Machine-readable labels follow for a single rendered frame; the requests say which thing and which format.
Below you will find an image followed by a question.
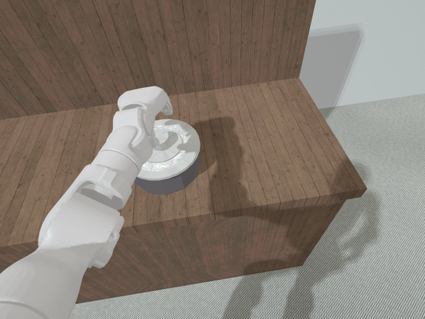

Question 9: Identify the left robot upper arm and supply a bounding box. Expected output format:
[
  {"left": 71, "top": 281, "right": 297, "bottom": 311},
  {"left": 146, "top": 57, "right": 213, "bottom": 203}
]
[{"left": 0, "top": 192, "right": 124, "bottom": 319}]

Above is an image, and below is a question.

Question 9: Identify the robot left forearm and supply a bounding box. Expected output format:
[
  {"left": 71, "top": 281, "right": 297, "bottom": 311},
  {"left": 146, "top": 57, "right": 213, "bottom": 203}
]
[{"left": 38, "top": 101, "right": 155, "bottom": 246}]

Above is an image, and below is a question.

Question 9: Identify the left robot hand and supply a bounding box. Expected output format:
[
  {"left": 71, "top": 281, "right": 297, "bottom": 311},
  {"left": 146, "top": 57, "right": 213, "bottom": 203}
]
[{"left": 118, "top": 86, "right": 173, "bottom": 148}]

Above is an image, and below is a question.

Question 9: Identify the pot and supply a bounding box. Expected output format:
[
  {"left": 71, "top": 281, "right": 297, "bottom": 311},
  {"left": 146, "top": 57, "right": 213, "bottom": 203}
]
[{"left": 135, "top": 154, "right": 200, "bottom": 195}]

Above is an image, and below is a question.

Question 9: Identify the table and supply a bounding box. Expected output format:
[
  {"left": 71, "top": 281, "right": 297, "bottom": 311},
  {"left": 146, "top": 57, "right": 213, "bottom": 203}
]
[{"left": 0, "top": 0, "right": 367, "bottom": 304}]

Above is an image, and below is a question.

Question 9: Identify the lid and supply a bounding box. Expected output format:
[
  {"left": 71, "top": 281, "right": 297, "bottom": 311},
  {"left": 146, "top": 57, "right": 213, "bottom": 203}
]
[{"left": 137, "top": 119, "right": 201, "bottom": 181}]

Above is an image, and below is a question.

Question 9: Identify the knob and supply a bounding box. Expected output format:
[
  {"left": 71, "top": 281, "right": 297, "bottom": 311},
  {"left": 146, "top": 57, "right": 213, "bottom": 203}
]
[{"left": 153, "top": 129, "right": 170, "bottom": 150}]

